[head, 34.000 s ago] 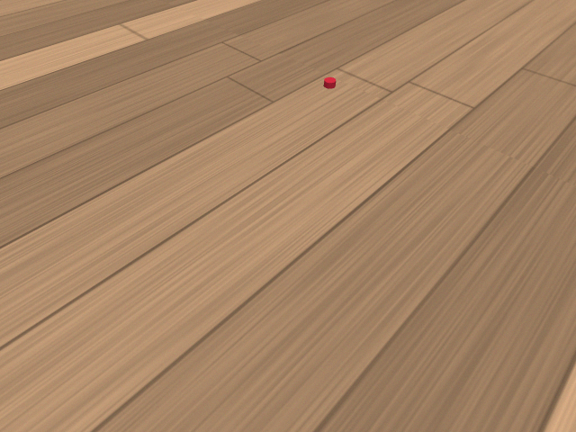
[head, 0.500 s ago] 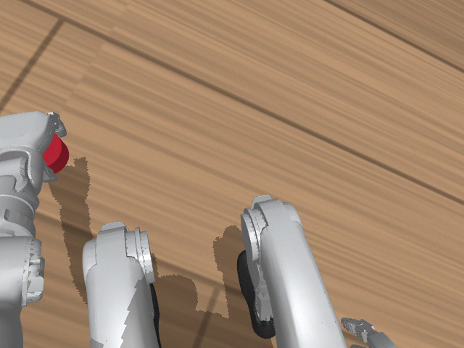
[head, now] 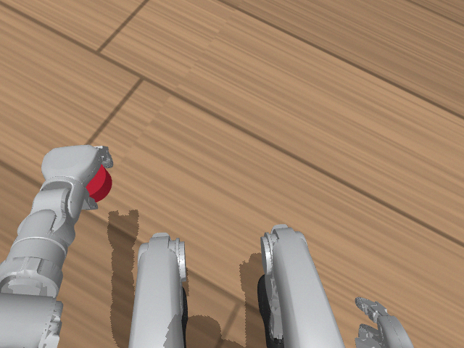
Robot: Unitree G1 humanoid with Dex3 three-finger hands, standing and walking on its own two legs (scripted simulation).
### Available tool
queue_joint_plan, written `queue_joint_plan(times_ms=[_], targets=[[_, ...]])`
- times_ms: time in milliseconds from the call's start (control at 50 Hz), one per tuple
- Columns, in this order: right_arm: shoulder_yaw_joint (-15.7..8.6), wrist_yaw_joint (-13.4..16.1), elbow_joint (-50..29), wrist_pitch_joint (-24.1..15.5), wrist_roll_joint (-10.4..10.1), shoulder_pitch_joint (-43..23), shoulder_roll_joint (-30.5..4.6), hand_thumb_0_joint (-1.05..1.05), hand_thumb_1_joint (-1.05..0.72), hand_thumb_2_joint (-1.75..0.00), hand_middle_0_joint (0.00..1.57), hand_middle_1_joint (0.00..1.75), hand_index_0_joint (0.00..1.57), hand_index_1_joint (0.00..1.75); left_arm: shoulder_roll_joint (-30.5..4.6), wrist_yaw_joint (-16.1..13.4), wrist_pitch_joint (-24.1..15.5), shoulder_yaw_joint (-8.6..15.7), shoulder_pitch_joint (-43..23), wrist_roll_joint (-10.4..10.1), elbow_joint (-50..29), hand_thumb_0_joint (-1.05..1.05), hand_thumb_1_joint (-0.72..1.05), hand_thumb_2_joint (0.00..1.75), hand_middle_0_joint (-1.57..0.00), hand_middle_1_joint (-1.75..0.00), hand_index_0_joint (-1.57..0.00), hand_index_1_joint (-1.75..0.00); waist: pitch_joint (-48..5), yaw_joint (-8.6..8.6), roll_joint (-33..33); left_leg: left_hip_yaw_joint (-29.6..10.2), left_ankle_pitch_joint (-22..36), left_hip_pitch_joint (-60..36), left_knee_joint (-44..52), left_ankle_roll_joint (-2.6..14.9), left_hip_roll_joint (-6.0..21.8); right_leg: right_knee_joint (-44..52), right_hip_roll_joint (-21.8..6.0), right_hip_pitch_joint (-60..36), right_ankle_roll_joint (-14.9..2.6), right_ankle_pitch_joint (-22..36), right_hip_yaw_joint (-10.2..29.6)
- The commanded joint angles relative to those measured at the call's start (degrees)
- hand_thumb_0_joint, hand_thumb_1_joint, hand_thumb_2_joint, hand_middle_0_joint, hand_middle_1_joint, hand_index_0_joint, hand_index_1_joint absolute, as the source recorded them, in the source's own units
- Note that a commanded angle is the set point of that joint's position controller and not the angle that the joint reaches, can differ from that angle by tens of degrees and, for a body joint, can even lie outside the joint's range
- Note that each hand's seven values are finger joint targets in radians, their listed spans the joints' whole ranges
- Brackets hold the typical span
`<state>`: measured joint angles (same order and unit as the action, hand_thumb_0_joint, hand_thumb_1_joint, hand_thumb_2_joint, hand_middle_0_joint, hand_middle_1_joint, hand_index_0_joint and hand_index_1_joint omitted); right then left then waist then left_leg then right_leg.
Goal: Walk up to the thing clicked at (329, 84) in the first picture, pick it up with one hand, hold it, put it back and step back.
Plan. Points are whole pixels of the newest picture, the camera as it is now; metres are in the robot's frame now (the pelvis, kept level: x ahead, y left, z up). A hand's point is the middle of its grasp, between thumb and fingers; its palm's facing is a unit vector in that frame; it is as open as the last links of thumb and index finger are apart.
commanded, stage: lift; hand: left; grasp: from above
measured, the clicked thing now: (87, 181) +0.43 +0.27 -0.14
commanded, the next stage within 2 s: hold in 1.00 s
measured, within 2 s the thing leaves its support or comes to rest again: neither
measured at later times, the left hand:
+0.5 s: hand (25, 166) +0.36 +0.24 +0.10, palm faces -0.45 -0.09 -0.89, open 9.6 cm
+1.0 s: hand out of the picture +0.37 +0.23 +0.19, palm faces -0.45 -0.10 -0.89, open 9.6 cm
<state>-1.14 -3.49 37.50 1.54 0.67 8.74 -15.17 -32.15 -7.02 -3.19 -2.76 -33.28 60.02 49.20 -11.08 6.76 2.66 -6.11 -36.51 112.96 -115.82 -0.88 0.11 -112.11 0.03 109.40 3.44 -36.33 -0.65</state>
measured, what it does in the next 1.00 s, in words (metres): rises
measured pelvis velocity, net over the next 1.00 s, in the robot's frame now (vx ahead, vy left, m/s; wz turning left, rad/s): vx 0.07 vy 0.00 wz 0.04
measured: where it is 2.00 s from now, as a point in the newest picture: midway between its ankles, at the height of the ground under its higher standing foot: (225, 334)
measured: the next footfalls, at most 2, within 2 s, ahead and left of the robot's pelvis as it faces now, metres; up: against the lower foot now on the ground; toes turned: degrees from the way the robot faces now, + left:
none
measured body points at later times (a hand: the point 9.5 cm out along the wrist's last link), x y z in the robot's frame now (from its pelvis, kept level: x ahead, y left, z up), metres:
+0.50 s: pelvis +0.03 +0.00 +0.18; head +0.12 +0.01 +0.62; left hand +0.38 +0.25 +0.15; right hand +0.15 -0.26 +0.06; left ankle +0.09 +0.13 -0.42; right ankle +0.10 -0.15 -0.42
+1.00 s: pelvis +0.07 +0.00 +0.28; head +0.12 +0.00 +0.72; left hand +0.39 +0.23 +0.24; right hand +0.16 -0.27 +0.15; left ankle +0.09 +0.13 -0.42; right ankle +0.10 -0.15 -0.42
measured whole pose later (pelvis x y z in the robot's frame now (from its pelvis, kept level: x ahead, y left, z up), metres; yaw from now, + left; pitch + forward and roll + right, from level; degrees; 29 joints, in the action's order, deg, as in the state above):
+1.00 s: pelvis +0.07 +0.00 +0.28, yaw +2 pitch +11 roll -1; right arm -2.5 2.6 42.0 1.0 -1.8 14.5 -13.9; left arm -21.4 -8.9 2.4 -10.9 -18.4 56.9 48.4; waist -5.3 3.4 1.6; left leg -0.4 -22.5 39.5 -50.9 -1.0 2.2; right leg -49.4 -0.4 38.8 2.0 -21.6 1.8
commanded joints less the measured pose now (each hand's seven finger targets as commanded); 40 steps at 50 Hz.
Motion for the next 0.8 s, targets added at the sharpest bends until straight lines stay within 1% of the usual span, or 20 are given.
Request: queue_joint_plan(times_ms=[0,20,80,120,140,180,260,320,400,440,460,500,520,540,560,600,680,700,740,780], targets=[[-4.70,1.92,-3.74,-0.80,-0.77,7.04,-10.97,0.00,-0.91,-0.90,0.20,0.30,0.20,0.30,-13.16,-2.27,1.16,4.42,-16.10,-0.76,-15.29,0.00,0.65,0.71,-0.95,-0.78,-0.99,-0.74,-34.32,0.18,9.29,2.58,3.82,-34.99,22.52,2.23,-0.62,18.03,1.28,-22.35,-4.78,7.54,-4.29],[-4.73,2.16,-4.09,-0.69,-0.97,6.82,-11.01,0.00,-0.91,-0.90,0.20,0.30,0.20,0.30,-13.80,-2.21,1.63,4.86,-15.58,-0.81,-16.54,0.00,0.66,0.70,-0.95,-0.78,-0.99,-0.73,-35.06,-0.37,9.64,2.25,4.20,-36.94,24.34,2.05,-0.53,18.81,1.44,-24.13,-4.82,7.87,-4.33],[-4.62,2.98,-4.13,-0.42,-1.33,5.94,-10.24,0.00,-0.91,-0.90,0.20,0.30,0.20,0.30,-11.21,-1.67,3.00,3.22,-12.89,-1.21,-18.54,0.00,0.66,0.71,-0.95,-0.79,-1.00,-0.75,-34.04,-0.67,9.60,2.52,5.86,-41.74,28.40,1.82,-0.29,22.77,1.34,-28.24,-4.63,9.14,-3.90],[-4.43,3.49,-3.99,-0.27,-1.57,5.22,-9.84,0.00,-0.90,-0.90,0.20,0.30,0.20,0.30,-10.79,-1.37,3.92,3.58,-10.23,-2.19,-18.67,0.00,0.66,0.70,-0.95,-0.77,-1.00,-0.73,-31.73,-0.89,7.80,2.50,5.22,-43.41,31.10,1.87,-0.08,25.79,1.40,-31.01,-4.45,8.52,-3.66],[-4.29,3.71,-4.10,-0.27,-1.64,4.81,-9.48,0.00,-0.90,-0.90,0.20,0.30,0.20,0.30,-9.75,-1.02,4.18,2.44,-10.36,-2.50,-20.39,0.00,0.65,0.71,-0.95,-0.77,-0.99,-0.73,-30.87,-0.65,8.46,2.35,4.38,-44.14,32.82,1.81,-0.06,27.13,1.47,-32.34,-4.40,7.98,-3.55],[-4.08,4.29,-4.30,-0.11,-2.03,3.96,-9.23,0.00,-0.90,-0.90,0.20,0.30,0.20,0.30,-10.33,-0.51,4.87,2.70,-7.80,-2.63,-20.45,0.00,0.64,0.70,-0.96,-0.74,-0.99,-0.71,-29.24,-1.32,7.65,2.52,3.49,-47.09,35.94,1.76,0.09,30.22,1.61,-35.32,-4.38,7.13,-3.21],[-3.64,5.38,-3.91,-0.43,-2.48,3.62,-8.42,0.00,-0.91,-0.90,0.20,0.30,0.20,0.30,-7.79,0.18,5.09,0.95,-5.36,-3.38,-21.30,0.00,0.62,0.68,-0.95,-0.72,-0.98,-0.69,-25.83,-1.31,5.20,2.64,4.39,-52.18,41.14,1.64,0.39,35.77,1.84,-41.04,-4.33,7.77,-2.62],[-3.22,6.22,-3.48,-0.90,-2.67,3.85,-7.62,0.00,-0.91,-0.90,0.20,0.30,0.20,0.30,-6.98,-0.06,5.00,0.22,-5.45,-3.49,-20.57,0.00,0.59,0.68,-0.92,-0.73,-0.96,-0.70,-21.37,-0.99,4.07,3.59,5.07,-54.65,44.66,1.72,0.26,40.99,1.87,-45.71,-4.31,7.64,-1.61],[-3.45,6.90,-2.55,-1.83,-2.61,4.18,-7.75,0.00,-0.90,-0.90,0.20,0.30,0.20,0.30,-5.87,-0.50,4.59,-0.22,-3.82,-3.30,-18.39,0.00,0.60,0.72,-0.94,-0.73,-0.97,-0.71,-19.65,-2.05,3.71,3.18,7.76,-60.47,49.86,1.18,0.55,45.77,1.89,-51.08,-4.41,9.36,-0.97],[-3.43,7.12,-2.06,-2.24,-2.70,4.34,-7.37,0.00,-0.91,-0.90,0.20,0.30,0.20,0.30,-3.74,-0.73,4.50,-2.03,-3.98,-2.89,-16.51,0.00,0.61,0.72,-0.95,-0.73,-0.97,-0.71,-17.84,-1.73,2.69,3.50,8.84,-62.60,51.91,1.17,0.56,48.46,1.96,-53.19,-4.45,10.31,-0.70],[-3.49,7.15,-1.94,-2.47,-2.62,4.57,-7.47,0.00,-0.90,-0.90,0.20,0.30,0.20,0.30,-4.04,-1.02,4.42,-1.29,-3.32,-3.22,-15.29,0.00,0.60,0.72,-0.94,-0.73,-0.97,-0.70,-16.75,-2.21,2.60,3.24,8.83,-63.58,53.33,1.09,0.67,49.61,1.87,-54.34,-4.33,10.38,-0.69],[-3.51,7.22,-1.63,-2.81,-2.54,5.00,-7.13,0.00,-0.91,-0.90,0.20,0.30,0.20,0.30,-3.69,-1.58,4.17,-1.83,-4.79,-2.72,-16.12,0.00,0.60,0.70,-0.94,-0.73,-0.97,-0.70,-17.54,-2.46,3.58,3.91,11.25,-66.34,55.14,1.04,0.42,51.91,2.02,-57.71,-4.40,12.33,-0.32],[-3.62,7.21,-1.74,-2.88,-2.62,5.01,-7.16,0.00,-0.90,-0.90,0.20,0.30,0.20,0.30,-3.66,-1.96,4.32,-1.31,-2.62,-2.65,-14.45,0.00,0.60,0.69,-0.93,-0.74,-0.96,-0.71,-17.57,-3.11,2.13,4.08,12.16,-67.75,56.29,1.14,0.28,53.41,2.11,-59.71,-4.39,13.02,-0.29],[-3.34,7.14,-1.39,-3.04,-2.48,5.17,-6.85,0.00,-0.91,-0.90,0.20,0.30,0.20,0.30,-1.61,-2.17,4.49,-2.84,-1.77,-2.57,-13.04,0.00,0.60,0.70,-0.93,-0.74,-0.96,-0.71,-16.14,-2.44,1.39,4.36,13.61,-67.78,56.82,1.20,0.14,54.32,2.12,-60.99,-4.25,14.44,-0.21],[-3.53,7.11,-1.28,-3.13,-2.40,5.70,-6.96,0.00,-0.90,-0.90,0.20,0.30,0.20,0.30,-1.03,-2.53,4.58,-3.12,-2.05,-2.60,-13.20,0.00,0.61,0.71,-0.94,-0.74,-0.97,-0.71,-16.07,-2.63,1.08,4.72,15.00,-68.92,57.76,1.25,0.02,55.58,2.21,-62.56,-4.23,15.76,-0.22],[-3.74,7.16,-0.86,-3.12,-2.38,6.35,-7.07,0.00,-0.91,-0.90,0.20,0.30,0.20,0.30,-2.82,-3.32,4.77,-2.01,-3.26,-2.29,-12.82,0.00,0.61,0.73,-0.95,-0.75,-0.98,-0.73,-15.71,-3.12,0.98,5.55,17.63,-71.00,59.25,1.35,-0.26,57.90,2.11,-65.26,-4.14,18.15,0.10],[-3.59,6.92,-0.84,-3.31,-2.18,6.31,-6.75,0.00,-0.91,-0.90,0.20,0.30,0.20,0.30,-2.41,-4.49,4.94,-2.22,-4.72,-2.26,-12.18,0.00,0.63,0.75,-0.97,-0.75,-0.99,-0.72,-13.96,-3.34,0.77,5.99,17.75,-74.40,63.12,1.43,-0.62,62.31,1.77,-69.38,-3.81,18.35,0.62],[-3.67,6.86,-0.84,-3.17,-2.33,6.44,-6.86,0.00,-0.91,-0.90,0.20,0.30,0.20,0.30,-2.33,-4.69,5.13,-2.18,-2.96,-1.95,-11.09,0.00,0.62,0.73,-0.96,-0.74,-0.99,-0.72,-13.76,-3.53,-0.29,6.09,18.71,-75.60,63.86,1.48,-0.62,63.28,1.75,-70.44,-3.75,19.29,0.83],[-3.91,6.79,-0.92,-3.19,-2.16,6.53,-6.89,0.00,-0.90,-0.90,0.20,0.30,0.20,0.30,-2.01,-4.75,4.99,-2.48,-4.85,-2.14,-11.96,0.00,0.62,0.76,-0.96,-0.75,-0.98,-0.73,-14.23,-3.28,0.32,6.21,20.21,-77.57,65.06,1.38,-0.78,64.85,1.57,-72.57,-3.47,21.04,1.27],[-3.86,6.59,-1.05,-3.02,-2.23,6.28,-6.92,0.00,-0.91,-0.90,0.20,0.30,0.20,0.30,-1.44,-4.83,5.27,-2.83,-2.78,-2.04,-11.32,0.00,0.60,0.75,-0.97,-0.71,-0.98,-0.70,-13.31,-3.71,0.44,6.19,20.84,-80.34,67.40,1.08,-0.67,66.09,1.50,-73.46,-3.66,21.24,0.62]])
